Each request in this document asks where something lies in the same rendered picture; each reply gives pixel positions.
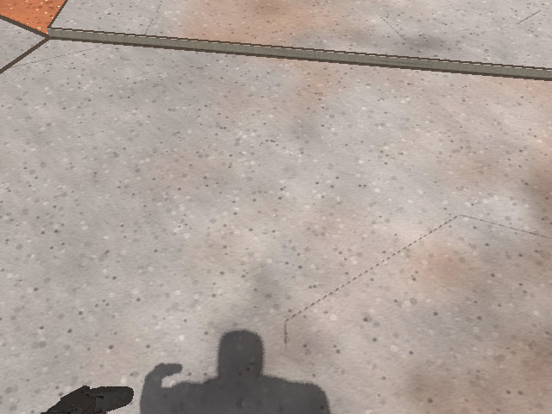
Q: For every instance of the left robot hand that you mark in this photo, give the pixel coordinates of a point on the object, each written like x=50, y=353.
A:
x=93, y=401

